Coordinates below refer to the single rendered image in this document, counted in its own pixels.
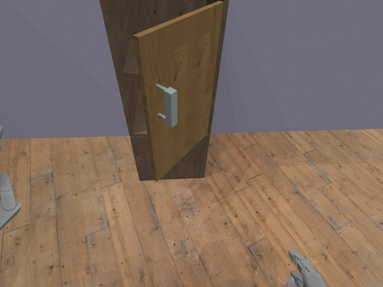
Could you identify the handle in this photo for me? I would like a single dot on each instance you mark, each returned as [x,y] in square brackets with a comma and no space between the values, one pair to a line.
[170,97]

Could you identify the robot left hand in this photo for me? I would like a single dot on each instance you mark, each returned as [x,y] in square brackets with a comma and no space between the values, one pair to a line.
[8,206]

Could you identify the robot right hand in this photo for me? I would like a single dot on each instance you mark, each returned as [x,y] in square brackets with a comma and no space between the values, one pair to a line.
[310,277]

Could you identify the cupboard door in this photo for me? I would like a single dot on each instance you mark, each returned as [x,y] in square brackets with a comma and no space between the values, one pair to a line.
[182,54]

